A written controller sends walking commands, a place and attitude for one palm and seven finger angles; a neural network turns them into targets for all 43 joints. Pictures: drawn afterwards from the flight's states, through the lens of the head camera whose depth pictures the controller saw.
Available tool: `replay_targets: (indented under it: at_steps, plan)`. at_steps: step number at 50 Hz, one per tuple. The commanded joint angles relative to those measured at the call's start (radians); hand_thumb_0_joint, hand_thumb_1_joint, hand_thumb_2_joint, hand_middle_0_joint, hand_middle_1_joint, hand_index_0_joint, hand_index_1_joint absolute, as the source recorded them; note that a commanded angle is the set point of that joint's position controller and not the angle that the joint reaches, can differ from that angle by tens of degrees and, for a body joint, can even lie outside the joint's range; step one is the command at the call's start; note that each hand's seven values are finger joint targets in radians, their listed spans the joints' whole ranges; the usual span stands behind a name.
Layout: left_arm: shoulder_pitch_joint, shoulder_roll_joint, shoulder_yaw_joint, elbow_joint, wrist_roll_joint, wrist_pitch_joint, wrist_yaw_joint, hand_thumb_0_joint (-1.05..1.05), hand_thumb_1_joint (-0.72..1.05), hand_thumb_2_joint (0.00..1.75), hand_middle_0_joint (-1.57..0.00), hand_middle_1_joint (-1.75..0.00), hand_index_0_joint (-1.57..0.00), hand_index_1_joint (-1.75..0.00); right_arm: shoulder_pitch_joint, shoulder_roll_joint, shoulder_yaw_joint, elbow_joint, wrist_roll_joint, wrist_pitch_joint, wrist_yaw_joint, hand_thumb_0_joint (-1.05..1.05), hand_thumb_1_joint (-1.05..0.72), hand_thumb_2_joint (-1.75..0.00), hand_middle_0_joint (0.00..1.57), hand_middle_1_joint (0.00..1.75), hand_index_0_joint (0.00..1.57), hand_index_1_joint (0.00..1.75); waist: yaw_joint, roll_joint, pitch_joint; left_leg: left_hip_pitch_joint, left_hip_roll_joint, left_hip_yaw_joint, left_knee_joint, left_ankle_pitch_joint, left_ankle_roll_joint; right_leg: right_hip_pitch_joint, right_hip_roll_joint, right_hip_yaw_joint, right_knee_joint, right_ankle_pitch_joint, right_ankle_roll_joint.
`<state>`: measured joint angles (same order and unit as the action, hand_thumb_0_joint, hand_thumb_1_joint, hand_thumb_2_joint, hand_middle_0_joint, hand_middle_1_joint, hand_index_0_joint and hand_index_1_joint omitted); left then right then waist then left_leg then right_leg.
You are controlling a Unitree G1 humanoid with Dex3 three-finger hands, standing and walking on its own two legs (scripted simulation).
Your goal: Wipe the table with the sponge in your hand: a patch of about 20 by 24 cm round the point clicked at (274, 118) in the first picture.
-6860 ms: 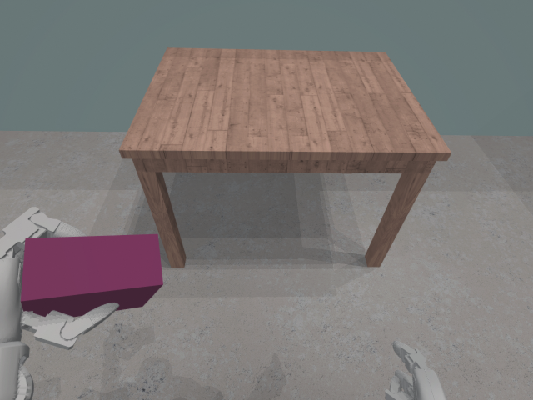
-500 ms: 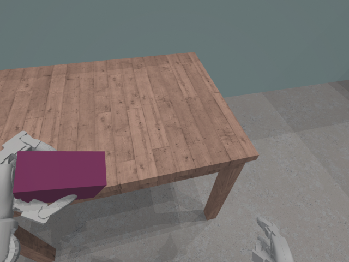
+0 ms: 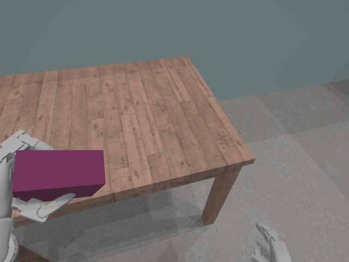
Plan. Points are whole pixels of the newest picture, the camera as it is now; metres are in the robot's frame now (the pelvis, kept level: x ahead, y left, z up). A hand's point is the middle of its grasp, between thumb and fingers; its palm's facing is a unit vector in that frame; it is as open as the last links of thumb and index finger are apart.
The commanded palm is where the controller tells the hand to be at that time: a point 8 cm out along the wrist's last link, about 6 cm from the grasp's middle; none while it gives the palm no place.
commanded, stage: shuffle to correct the standing spot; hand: left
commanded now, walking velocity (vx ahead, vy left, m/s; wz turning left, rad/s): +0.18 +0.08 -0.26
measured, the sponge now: (73, 176) +0.23 +0.21 +0.14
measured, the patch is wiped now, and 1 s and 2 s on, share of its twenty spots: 0.00 0.00 0.00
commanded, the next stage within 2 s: come to a stop and stand still in 1.34 s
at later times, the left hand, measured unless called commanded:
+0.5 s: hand (52, 160) +0.25 +0.25 +0.15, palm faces +0.32 -0.84 -0.44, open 10.3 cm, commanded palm +0.20 +0.28 +0.18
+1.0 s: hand (59, 145) +0.27 +0.25 +0.16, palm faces +0.28 -0.84 -0.47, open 10.3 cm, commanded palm +0.21 +0.30 +0.18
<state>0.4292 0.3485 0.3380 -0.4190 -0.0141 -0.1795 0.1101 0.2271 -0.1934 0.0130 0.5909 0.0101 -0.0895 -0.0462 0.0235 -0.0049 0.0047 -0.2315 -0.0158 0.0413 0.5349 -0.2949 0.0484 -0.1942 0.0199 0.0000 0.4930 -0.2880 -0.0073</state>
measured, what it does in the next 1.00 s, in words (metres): lifts its right foot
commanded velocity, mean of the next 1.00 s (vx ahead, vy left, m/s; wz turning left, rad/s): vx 0.18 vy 0.08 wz -0.06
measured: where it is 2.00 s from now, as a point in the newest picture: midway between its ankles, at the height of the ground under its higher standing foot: outside the picture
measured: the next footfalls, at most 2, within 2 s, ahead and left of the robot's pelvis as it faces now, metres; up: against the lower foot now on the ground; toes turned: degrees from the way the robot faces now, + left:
left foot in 1.18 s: +0.13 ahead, +0.16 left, +0.00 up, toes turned -6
right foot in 1.32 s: +0.09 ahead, -0.05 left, +0.00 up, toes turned -5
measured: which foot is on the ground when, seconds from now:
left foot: down 0.00-0.98, up 1.00-1.00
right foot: down 0.00-1.00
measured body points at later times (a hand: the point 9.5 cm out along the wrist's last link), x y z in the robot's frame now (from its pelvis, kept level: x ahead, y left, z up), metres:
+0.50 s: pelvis +0.03 +0.01 -0.01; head +0.04 +0.02 +0.44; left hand +0.22 +0.29 +0.18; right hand +0.18 -0.24 -0.08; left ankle +0.00 +0.09 -0.74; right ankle -0.01 -0.12 -0.73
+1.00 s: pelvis +0.03 +0.03 -0.01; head +0.05 +0.02 +0.44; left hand +0.25 +0.29 +0.19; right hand +0.16 -0.22 -0.10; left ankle +0.03 +0.13 -0.73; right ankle +0.03 -0.06 -0.74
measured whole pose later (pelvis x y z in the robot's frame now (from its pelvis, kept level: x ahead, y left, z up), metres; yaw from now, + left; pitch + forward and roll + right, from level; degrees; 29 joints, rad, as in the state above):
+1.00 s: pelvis +0.03 +0.03 -0.01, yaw -4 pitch -1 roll -1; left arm 0.45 0.39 0.36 -0.45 -0.01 -0.21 0.10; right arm 0.24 -0.20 0.00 0.61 0.02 -0.09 -0.03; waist -0.03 0.03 0.04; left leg -0.30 -0.01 -0.01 0.70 -0.33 0.03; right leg -0.26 0.01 -0.10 0.56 -0.28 -0.05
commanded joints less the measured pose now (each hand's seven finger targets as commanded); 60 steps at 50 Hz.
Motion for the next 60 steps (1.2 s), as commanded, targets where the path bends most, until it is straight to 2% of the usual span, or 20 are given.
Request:
replay_targets:
  at_steps: [1,6,14,19,23,25,30,32,33,34,36,38,40,43,46,47,49,52,56,60]
  plan:
    - [-0.088,0.184,0.119,-0.242,-0.026,-0.08,0.022,0.0,0.1,1.3,-1.2,-1.6,-1.2,-1.6,-0.103,-0.136,-0.06,-0.158,-0.001,-0.047,-0.008,0.0,-0.9,-0.9,0.2,0.3,0.2,0.3,-0.021,0.033,-0.115,0.011,0.097,-0.066,-0.038,0.162,0.001,0.038,-0.07,0.114,-0.03,0.262,-0.076]
    - [-0.061,0.203,0.145,-0.253,-0.037,-0.089,0.018,0.0,0.1,1.3,-1.2,-1.6,-1.2,-1.6,-0.11,-0.134,-0.062,-0.164,0.002,-0.032,-0.004,0.0,-0.9,-0.9,0.2,0.3,0.2,0.3,-0.03,0.02,-0.116,0.04,0.079,-0.032,0.02,0.229,-0.006,0.013,-0.1,0.171,-0.016,0.37,-0.095]
    - [0.026,0.22,0.176,-0.275,-0.047,-0.096,0.014,0.0,0.1,1.3,-1.2,-1.6,-1.2,-1.6,-0.112,-0.134,-0.063,-0.182,0.007,-0.023,0.0,0.0,-0.9,-0.9,0.2,0.3,0.2,0.3,-0.025,0.099,-0.147,0.097,0.125,-0.061,0.0,0.474,0.012,0.023,-0.051,0.04,0.058,0.361,-0.053]
    - [0.048,0.223,0.189,-0.261,-0.055,-0.102,0.017,0.0,0.1,1.3,-1.2,-1.6,-1.2,-1.6,-0.099,-0.133,-0.071,-0.173,0.012,-0.016,0.007,0.0,-0.9,-0.9,0.2,0.3,0.2,0.3,-0.035,-0.05,-0.155,-0.005,0.039,-0.004,0.099,0.312,-0.012,0.099,-0.169,0.208,0.002,0.609,-0.108]
    - [0.02,0.207,0.165,-0.28,-0.052,-0.105,0.016,0.0,0.1,1.3,-1.2,-1.6,-1.2,-1.6,-0.101,-0.138,-0.065,-0.163,0.007,-0.016,-0.001,0.0,-0.9,-0.9,0.2,0.3,0.2,0.3,-0.046,0.089,-0.162,0.243,0.122,-0.085,-0.047,0.519,0.022,-0.098,-0.056,0.055,0.175,0.443,-0.035]
    - [-0.032,0.199,0.129,-0.323,-0.038,-0.097,0.013,0.0,0.1,1.3,-1.2,-1.6,-1.2,-1.6,-0.095,-0.133,-0.065,-0.167,-0.003,-0.023,0.003,0.0,-0.9,-0.9,0.2,0.3,0.2,0.3,-0.043,0.221,-0.13,0.335,0.218,-0.16,-0.117,0.612,0.048,-0.277,-0.024,-0.043,0.278,-0.053,-0.012]
    - [-0.107,0.181,0.111,-0.25,-0.016,-0.08,0.024,0.0,0.1,1.3,-1.2,-1.6,-1.2,-1.6,-0.104,-0.142,-0.054,-0.16,-0.001,-0.043,0.005,0.0,-0.9,-0.9,0.2,0.3,0.2,0.3,-0.012,0.104,-0.061,-0.069,0.184,-0.075,-0.062,0.338,0.041,0.085,-0.048,-0.077,-0.006,0.065,-0.035]
    - [-0.085,0.216,0.142,-0.221,-0.023,-0.084,0.025,0.0,0.1,1.3,-1.2,-1.6,-1.2,-1.6,-0.112,-0.134,-0.059,-0.164,0.003,-0.04,0.001,0.0,-0.9,-0.9,0.2,0.3,0.2,0.3,-0.015,-0.067,-0.091,-0.209,0.059,-0.019,0.145,0.081,0.001,0.2,-0.169,0.135,-0.09,0.175,-0.107]
    - [-0.034,0.185,0.134,-0.201,-0.035,-0.08,0.018,0.0,0.1,1.3,-1.2,-1.6,-1.2,-1.6,-0.082,-0.148,-0.09,-0.172,0.008,-0.034,0.006,0.0,-0.9,-0.9,0.2,0.3,0.2,0.3,-0.019,-0.252,-0.068,-0.221,-0.007,-0.001,0.3,-0.053,-0.019,0.094,-0.295,0.392,-0.197,0.089,-0.188]
    - [-0.048,0.182,0.124,-0.232,-0.043,-0.081,0.019,0.0,0.1,1.3,-1.2,-1.6,-1.2,-1.6,-0.089,-0.149,-0.091,-0.18,0.011,-0.027,0.016,0.0,-0.9,-0.9,0.2,0.3,0.2,0.3,-0.018,-0.271,-0.023,-0.271,0.007,-0.057,0.376,-0.17,-0.029,0.044,-0.394,0.512,-0.271,-0.004,-0.245]
    - [-0.07,0.187,0.139,-0.261,-0.036,-0.085,0.031,0.0,0.1,1.3,-1.2,-1.6,-1.2,-1.6,-0.09,-0.118,-0.056,-0.145,0.006,-0.014,0.025,0.0,-0.9,-0.9,0.2,0.3,0.2,0.3,-0.03,-0.117,-0.009,-0.194,0.094,-0.151,0.261,-0.211,-0.003,-0.078,-0.385,0.401,-0.195,-0.031,-0.22]
    - [-0.09,0.176,0.121,-0.306,-0.027,-0.094,0.036,0.0,0.1,1.3,-1.2,-1.6,-1.2,-1.6,-0.087,-0.099,-0.034,-0.125,0.0,-0.017,0.009,0.0,-0.9,-0.9,0.2,0.3,0.2,0.3,-0.056,0.1,-0.07,0.075,0.014,-0.053,-0.083,-0.052,-0.007,-0.176,-0.191,0.118,-0.021,-0.045,-0.112]
    - [-0.091,0.176,0.115,-0.342,-0.018,-0.108,0.044,0.0,0.1,1.3,-1.2,-1.6,-1.2,-1.6,-0.109,-0.139,-0.058,-0.151,-0.002,-0.042,-0.005,0.0,-0.9,-0.9,0.2,0.3,0.2,0.3,-0.027,0.312,-0.086,0.139,0.2,-0.324,-0.237,0.058,0.076,-0.23,-0.012,-0.049,0.264,-0.083,-0.019]
    - [-0.094,0.195,0.132,-0.304,-0.012,-0.095,0.03,0.0,0.1,1.3,-1.2,-1.6,-1.2,-1.6,-0.107,-0.115,-0.053,-0.14,-0.008,-0.063,-0.004,0.0,-0.9,-0.9,0.2,0.3,0.2,0.3,-0.034,0.178,-0.011,0.018,0.261,-0.399,-0.251,0.166,0.156,-0.233,-0.032,-0.031,0.329,-0.175,-0.007]
    - [-0.02,0.199,0.155,-0.274,-0.011,-0.102,0.028,0.0,0.1,1.3,-1.2,-1.6,-1.2,-1.6,-0.101,-0.135,-0.057,-0.141,0.002,-0.064,0.008,0.0,-0.9,-0.9,0.2,0.3,0.2,0.3,-0.006,0.115,-0.112,-0.029,0.167,-0.184,-0.027,0.378,0.074,0.051,-0.038,-0.059,-0.076,0.057,-0.026]
    - [0.003,0.208,0.166,-0.259,-0.011,-0.101,0.026,0.0,0.1,1.3,-1.2,-1.6,-1.2,-1.6,-0.108,-0.133,-0.053,-0.144,0.006,-0.058,0.01,0.0,-0.9,-0.9,0.2,0.3,0.2,0.3,-0.009,0.053,-0.158,-0.121,0.113,-0.126,0.081,0.362,0.044,0.212,-0.072,-0.009,-0.108,0.244,-0.051]
    - [0.029,0.196,0.161,-0.207,-0.038,-0.092,0.018,0.0,0.1,1.3,-1.2,-1.6,-1.2,-1.6,-0.072,-0.138,-0.092,-0.155,0.018,-0.061,0.018,0.0,-0.9,-0.9,0.2,0.3,0.2,0.3,-0.018,-0.269,-0.185,-0.338,-0.021,-0.024,0.414,0.012,-0.027,0.295,-0.343,0.404,-0.169,0.28,-0.214]
    - [0.033,0.215,0.187,-0.246,-0.043,-0.103,0.02,0.0,0.1,1.3,-1.2,-1.6,-1.2,-1.6,-0.074,-0.121,-0.064,-0.13,0.011,-0.037,0.031,0.0,-0.9,-0.9,0.2,0.3,0.2,0.3,-0.025,-0.057,-0.062,-0.367,0.08,-0.134,0.423,-0.188,-0.02,0.115,-0.39,0.359,-0.166,0.277,-0.235]
    - [-0.029,0.185,0.136,-0.252,-0.025,-0.107,0.034,0.0,0.1,1.3,-1.2,-1.6,-1.2,-1.6,-0.104,-0.092,-0.05,-0.129,-0.002,-0.054,0.004,0.0,-0.9,-0.9,0.2,0.3,0.2,0.3,-0.028,-0.042,-0.075,0.079,-0.004,0.047,-0.033,0.083,-0.016,-0.107,-0.184,0.059,-0.092,0.103,-0.097]
    - [-0.109,0.195,0.131,-0.284,-0.012,-0.103,0.022,0.0,0.1,1.3,-1.2,-1.6,-1.2,-1.6,-0.107,-0.139,-0.073,-0.144,0.006,-0.067,-0.006,0.0,-0.9,-0.9,0.2,0.3,0.2,0.3,-0.028,0.216,-0.075,0.1,0.26,-0.34,-0.239,0.167,0.118,-0.215,-0.016,-0.036,0.316,-0.155,-0.005]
